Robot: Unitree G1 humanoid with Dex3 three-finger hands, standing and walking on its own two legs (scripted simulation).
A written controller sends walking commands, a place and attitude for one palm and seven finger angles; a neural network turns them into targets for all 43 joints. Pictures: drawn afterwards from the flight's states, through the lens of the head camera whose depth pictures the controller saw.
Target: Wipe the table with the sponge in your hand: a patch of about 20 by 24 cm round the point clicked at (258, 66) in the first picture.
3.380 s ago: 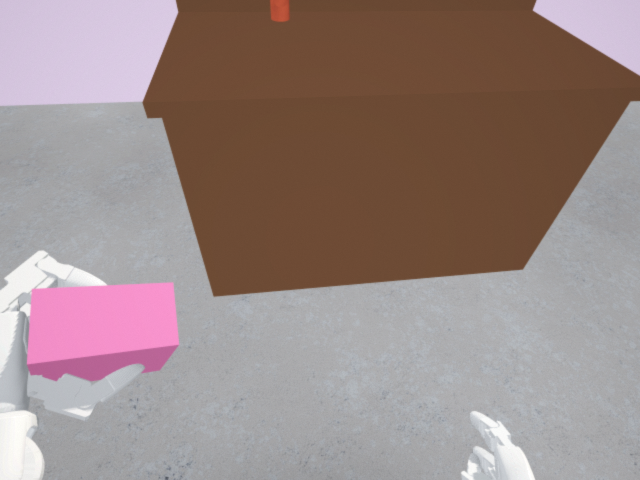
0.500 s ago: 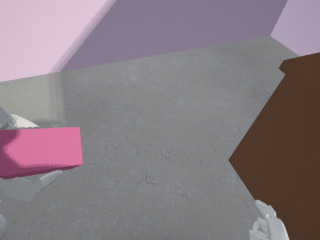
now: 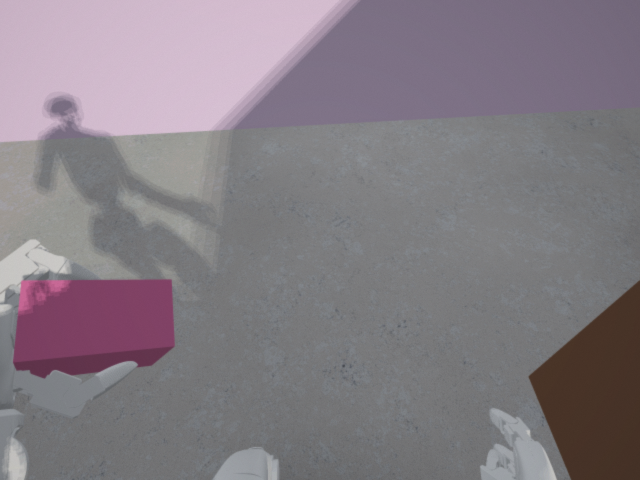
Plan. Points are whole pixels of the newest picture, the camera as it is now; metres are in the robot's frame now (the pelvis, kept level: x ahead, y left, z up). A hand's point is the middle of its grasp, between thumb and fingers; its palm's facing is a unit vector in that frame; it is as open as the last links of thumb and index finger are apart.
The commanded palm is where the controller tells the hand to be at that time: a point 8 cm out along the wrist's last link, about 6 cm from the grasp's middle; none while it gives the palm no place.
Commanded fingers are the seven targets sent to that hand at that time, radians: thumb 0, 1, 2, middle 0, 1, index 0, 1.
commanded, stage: walk to a spot facing it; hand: left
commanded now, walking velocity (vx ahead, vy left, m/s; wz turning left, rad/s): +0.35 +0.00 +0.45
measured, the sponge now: (118, 328) +0.22 +0.21 +0.14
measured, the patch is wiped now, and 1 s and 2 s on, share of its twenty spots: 0.00 0.00 0.00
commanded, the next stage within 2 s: turn to face it in 0.72 s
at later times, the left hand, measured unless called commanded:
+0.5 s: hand (92, 247) +0.30 +0.25 +0.17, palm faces +0.52 -0.68 -0.52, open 10.3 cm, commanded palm +0.24 +0.28 +0.17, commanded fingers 0.00 0.10 1.30 -1.20 -1.60 -1.20 -1.60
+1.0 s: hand (73, 194) +0.37 +0.31 +0.17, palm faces +0.65 -0.63 -0.42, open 10.3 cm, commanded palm +0.30 +0.32 +0.17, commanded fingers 0.00 0.10 1.30 -1.20 -1.60 -1.20 -1.60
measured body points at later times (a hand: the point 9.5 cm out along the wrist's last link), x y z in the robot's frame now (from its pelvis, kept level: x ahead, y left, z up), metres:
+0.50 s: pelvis +0.13 -0.02 -0.02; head +0.16 -0.04 +0.43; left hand +0.26 +0.28 +0.20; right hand +0.31 -0.18 -0.14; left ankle +0.07 +0.13 -0.73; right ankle +0.18 -0.12 -0.74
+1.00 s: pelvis +0.23 +0.00 -0.02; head +0.26 +0.03 +0.43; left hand +0.33 +0.34 +0.19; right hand +0.48 -0.15 -0.10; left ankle +0.24 +0.14 -0.74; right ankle +0.25 -0.12 -0.67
